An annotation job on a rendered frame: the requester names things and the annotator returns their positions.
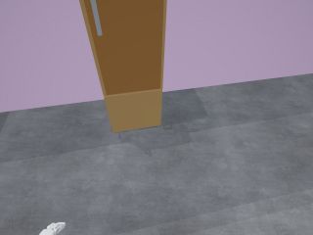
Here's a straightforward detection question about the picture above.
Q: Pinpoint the handle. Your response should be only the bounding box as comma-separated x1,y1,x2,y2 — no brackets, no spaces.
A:
90,0,103,36

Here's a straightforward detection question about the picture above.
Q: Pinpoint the cupboard door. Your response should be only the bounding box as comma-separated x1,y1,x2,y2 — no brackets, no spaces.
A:
83,0,163,95

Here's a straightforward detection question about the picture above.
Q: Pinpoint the left robot hand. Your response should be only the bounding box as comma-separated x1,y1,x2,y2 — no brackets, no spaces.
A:
39,222,66,235

